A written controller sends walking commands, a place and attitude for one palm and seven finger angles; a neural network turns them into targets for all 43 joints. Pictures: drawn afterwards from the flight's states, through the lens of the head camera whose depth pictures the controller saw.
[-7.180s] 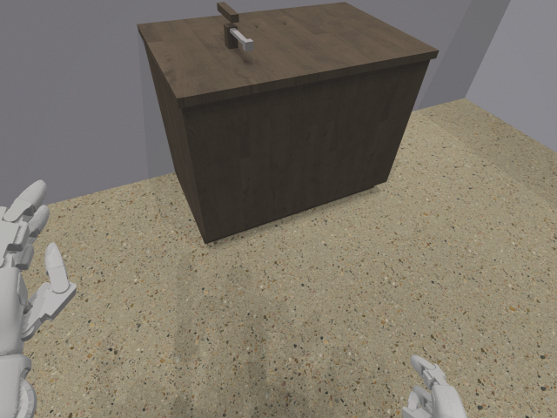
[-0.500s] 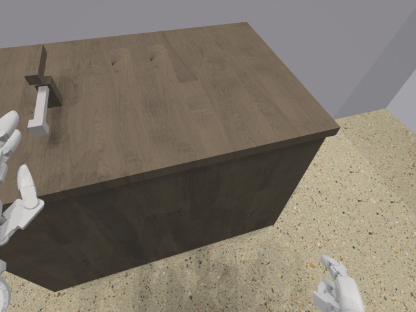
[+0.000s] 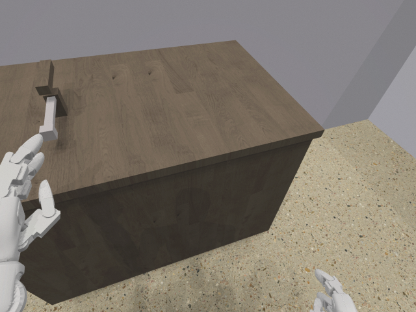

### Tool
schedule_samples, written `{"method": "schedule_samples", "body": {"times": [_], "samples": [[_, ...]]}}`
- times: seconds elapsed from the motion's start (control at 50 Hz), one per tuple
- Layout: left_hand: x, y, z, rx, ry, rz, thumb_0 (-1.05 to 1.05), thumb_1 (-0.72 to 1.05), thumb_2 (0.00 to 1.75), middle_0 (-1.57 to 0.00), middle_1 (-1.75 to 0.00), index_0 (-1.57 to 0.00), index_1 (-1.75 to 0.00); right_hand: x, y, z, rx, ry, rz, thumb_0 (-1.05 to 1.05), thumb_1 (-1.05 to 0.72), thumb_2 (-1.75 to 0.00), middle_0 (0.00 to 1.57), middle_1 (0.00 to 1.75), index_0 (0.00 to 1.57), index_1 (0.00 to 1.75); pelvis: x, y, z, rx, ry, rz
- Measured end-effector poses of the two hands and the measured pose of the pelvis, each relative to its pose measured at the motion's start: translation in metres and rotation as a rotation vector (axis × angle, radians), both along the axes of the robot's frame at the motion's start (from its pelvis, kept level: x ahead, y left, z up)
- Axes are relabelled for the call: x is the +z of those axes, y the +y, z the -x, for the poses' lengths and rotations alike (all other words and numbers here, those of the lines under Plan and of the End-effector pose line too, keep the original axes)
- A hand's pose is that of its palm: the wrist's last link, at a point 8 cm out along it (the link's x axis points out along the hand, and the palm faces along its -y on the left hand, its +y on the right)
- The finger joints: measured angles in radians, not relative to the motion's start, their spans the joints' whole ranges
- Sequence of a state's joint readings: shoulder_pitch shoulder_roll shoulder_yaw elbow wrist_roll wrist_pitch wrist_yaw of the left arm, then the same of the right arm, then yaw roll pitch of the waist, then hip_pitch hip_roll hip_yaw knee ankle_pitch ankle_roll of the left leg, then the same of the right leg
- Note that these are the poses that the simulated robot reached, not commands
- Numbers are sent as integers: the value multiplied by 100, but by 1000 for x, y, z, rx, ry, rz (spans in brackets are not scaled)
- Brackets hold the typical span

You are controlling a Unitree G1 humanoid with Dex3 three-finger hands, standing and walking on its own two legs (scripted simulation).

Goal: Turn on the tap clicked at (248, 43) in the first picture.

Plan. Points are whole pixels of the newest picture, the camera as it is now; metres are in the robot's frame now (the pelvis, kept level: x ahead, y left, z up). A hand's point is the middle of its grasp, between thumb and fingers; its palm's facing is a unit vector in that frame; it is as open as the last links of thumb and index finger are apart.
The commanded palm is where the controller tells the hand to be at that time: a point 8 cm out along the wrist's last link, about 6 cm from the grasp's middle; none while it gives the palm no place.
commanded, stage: come to a stop and stand still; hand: left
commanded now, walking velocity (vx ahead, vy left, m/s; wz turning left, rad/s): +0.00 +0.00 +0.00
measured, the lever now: (48, 132) +0.45 +0.42 +0.06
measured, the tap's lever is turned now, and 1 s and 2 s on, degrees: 0 0 0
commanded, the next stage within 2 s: look again from close up in 0.82 s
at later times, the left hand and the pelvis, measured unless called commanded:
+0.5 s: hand (20, 189) +0.24 +0.31 +0.16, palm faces +0.47 -0.82 -0.32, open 7.4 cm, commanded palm +0.18 +0.32 +0.18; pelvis +0.03 +0.04 +0.01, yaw +2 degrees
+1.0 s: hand (34, 181) +0.25 +0.29 +0.16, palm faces +0.43 -0.83 -0.34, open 7.4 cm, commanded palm +0.20 +0.32 +0.18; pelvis +0.05 +0.03 +0.01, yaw +2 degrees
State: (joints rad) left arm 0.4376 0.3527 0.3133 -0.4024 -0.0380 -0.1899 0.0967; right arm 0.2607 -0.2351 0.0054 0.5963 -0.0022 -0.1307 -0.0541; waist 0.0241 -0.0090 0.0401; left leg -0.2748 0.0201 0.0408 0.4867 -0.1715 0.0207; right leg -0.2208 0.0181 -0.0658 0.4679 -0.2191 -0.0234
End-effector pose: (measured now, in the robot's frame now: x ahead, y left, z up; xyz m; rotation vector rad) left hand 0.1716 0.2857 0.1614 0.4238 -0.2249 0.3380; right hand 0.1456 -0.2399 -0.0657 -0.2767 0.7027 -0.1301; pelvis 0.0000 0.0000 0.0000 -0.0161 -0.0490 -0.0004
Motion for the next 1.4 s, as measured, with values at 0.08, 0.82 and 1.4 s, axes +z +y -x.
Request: {"method": "schedule_samples", "body": {"times": [0.08, 0.82, 1.4], "samples": [[5, 21, -6, 32, -61, 11, 1, 88, 90, -22, -30, -21, -31, 9, 6, 5, 6, 7, 34, 1, -91, -90, 20, 30, 20, 30, 2, 9, 2, 1, -4, 13], [11, 52, -43, 53, -23, 1, 1, 89, 90, -21, -30, -21, -31, 15, 69, -89, 102, -28, -22, 1, -90, -90, 20, 30, 20, 30, 7, 39, -46, 34, 54, 7], [43, 61, -53, 66, -76, -106, 1, 88, 90, -22, -30, -21, -31, 0, 61, -65, 168, 23, -17, 1, -91, -90, 20, 30, 20, 30, 5, 24, -33, 55, 32, -1]]}}
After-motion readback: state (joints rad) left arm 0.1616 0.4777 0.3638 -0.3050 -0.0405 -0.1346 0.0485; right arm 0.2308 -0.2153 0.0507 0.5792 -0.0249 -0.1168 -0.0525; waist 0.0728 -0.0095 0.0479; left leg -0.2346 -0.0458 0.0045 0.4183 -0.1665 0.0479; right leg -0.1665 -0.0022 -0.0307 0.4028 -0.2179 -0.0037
